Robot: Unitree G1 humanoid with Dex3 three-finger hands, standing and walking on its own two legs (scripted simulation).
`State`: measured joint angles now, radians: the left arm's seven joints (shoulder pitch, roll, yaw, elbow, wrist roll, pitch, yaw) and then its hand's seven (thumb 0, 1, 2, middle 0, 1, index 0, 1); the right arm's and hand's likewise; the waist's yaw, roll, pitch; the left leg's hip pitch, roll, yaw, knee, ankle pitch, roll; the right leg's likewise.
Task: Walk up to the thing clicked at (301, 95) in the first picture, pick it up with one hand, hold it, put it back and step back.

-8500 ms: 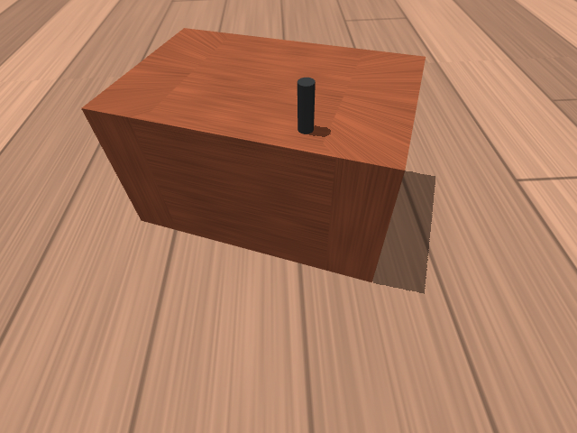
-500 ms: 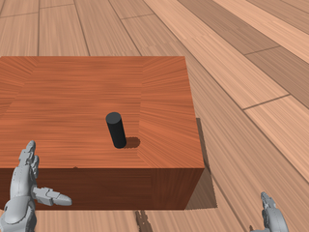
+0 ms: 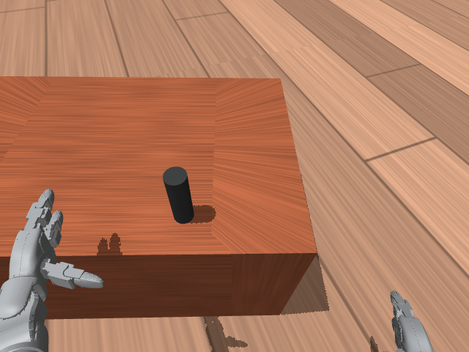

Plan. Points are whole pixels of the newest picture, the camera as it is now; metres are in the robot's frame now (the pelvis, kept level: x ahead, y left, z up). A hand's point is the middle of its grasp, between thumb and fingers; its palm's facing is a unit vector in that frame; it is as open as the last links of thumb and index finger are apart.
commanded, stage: go down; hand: left
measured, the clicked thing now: (179, 197) +0.45 +0.16 -0.08
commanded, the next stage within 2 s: none
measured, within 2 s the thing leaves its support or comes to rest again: neither
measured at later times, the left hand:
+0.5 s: hand (65, 211) +0.34 +0.33 +0.03, palm faces +0.15 -0.99 -0.01, open 17.2 cm
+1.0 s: hand (64, 201) +0.36 +0.34 +0.03, palm faces +0.09 -1.00 +0.02, open 17.6 cm
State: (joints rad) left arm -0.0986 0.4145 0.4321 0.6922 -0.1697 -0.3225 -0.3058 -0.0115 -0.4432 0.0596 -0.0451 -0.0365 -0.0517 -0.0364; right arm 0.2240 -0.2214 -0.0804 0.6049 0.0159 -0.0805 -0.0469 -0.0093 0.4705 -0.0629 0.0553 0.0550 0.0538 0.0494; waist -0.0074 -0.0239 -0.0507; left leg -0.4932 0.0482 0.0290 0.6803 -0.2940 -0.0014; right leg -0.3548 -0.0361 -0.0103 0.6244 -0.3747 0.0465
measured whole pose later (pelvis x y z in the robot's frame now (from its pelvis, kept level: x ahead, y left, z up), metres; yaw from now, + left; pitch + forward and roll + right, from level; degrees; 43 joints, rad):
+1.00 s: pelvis -0.01 +0.00 -0.04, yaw -1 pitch +15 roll -3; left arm -0.44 0.68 0.62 0.98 -0.26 -0.32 -0.61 -0.01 -0.58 0.06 -0.06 -0.05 -0.06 -0.06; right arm 0.32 -0.26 0.03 0.35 0.00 -0.19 -0.05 -0.01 0.51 -0.06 0.06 0.06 0.05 0.05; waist -0.10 -0.03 -0.13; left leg -0.84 0.08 0.00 0.98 -0.40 0.00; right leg -0.69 -0.01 -0.02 0.90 -0.48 0.05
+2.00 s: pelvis -0.01 +0.00 -0.05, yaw -1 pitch +17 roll -4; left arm -0.45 0.71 0.65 0.97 -0.24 -0.29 -0.64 -0.01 -0.60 0.06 -0.06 -0.07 -0.06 -0.07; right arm 0.34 -0.26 0.04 0.30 0.00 -0.19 -0.06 -0.01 0.52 -0.05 0.05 0.06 0.05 0.05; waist -0.11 -0.02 -0.14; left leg -0.91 0.08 -0.01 1.03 -0.42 0.00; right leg -0.75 -0.01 -0.03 0.95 -0.50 0.05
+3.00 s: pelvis -0.02 +0.00 -0.09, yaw -3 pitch +24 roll -5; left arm -0.54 0.43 0.45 0.93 -0.13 -0.48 -0.26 -0.02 -0.51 0.04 -0.06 -0.04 -0.06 -0.04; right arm 0.40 -0.24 -0.04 0.04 -0.07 -0.10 0.03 -0.01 0.53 -0.05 0.06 0.06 0.05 0.05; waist -0.20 -0.01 -0.16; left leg -1.18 0.10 -0.03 1.24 -0.48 0.00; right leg -1.02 0.02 -0.02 1.17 -0.57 0.04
